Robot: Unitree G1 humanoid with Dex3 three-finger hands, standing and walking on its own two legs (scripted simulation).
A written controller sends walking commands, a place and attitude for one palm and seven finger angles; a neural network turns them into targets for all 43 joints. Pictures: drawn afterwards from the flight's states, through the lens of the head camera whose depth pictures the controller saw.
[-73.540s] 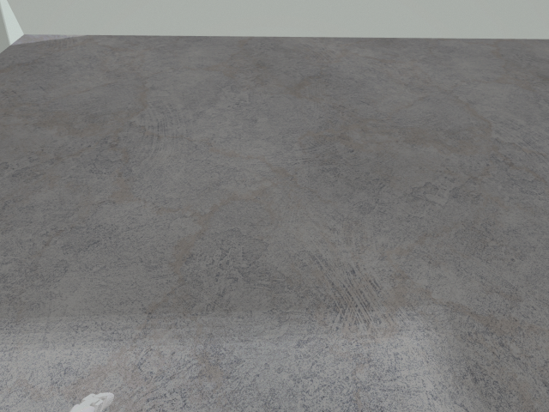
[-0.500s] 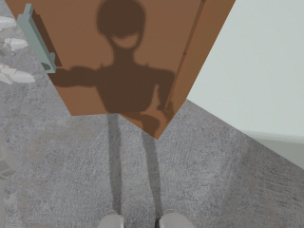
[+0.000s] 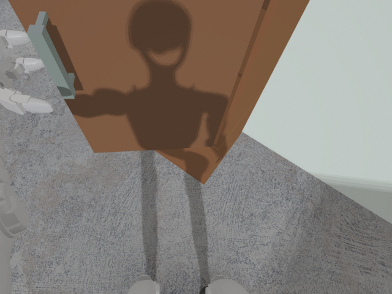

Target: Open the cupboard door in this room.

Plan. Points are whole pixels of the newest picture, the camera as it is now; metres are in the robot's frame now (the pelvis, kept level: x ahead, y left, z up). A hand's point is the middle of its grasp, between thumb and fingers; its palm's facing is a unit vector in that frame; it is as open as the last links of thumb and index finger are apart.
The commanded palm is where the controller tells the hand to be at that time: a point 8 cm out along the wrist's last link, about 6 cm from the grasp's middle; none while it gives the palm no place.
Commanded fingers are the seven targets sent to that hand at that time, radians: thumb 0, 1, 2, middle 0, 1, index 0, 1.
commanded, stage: slide the fingers in behind the handle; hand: left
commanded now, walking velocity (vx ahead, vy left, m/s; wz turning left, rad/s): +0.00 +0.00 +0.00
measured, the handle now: (57, 59) +0.54 +0.23 +0.12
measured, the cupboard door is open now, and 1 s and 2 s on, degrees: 42 41 41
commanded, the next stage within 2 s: close the thumb around the handle in 1.28 s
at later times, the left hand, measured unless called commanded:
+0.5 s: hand (56, 78) +0.49 +0.22 +0.12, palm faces -0.01 -1.00 +0.04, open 14.1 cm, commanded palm +0.48 +0.27 +0.12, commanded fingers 0.00 -0.50 0.30 -0.30 -1.20 -0.30 -1.20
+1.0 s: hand (69, 78) +0.49 +0.20 +0.12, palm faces +0.05 -1.00 -0.01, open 14.0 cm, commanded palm +0.47 +0.25 +0.12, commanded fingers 0.00 -0.50 0.30 -0.30 -1.20 -0.30 -1.20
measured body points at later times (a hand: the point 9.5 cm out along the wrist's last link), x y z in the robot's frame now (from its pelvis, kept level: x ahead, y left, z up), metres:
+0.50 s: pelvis -0.01 +0.00 +0.00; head +0.09 +0.03 +0.44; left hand +0.49 +0.28 +0.12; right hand +0.00 -0.26 -0.11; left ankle +0.00 +0.09 -0.69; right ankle -0.02 -0.13 -0.69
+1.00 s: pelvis -0.01 -0.01 +0.00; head +0.09 +0.01 +0.44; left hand +0.49 +0.26 +0.12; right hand -0.03 -0.28 -0.11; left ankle +0.00 +0.09 -0.69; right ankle -0.02 -0.13 -0.69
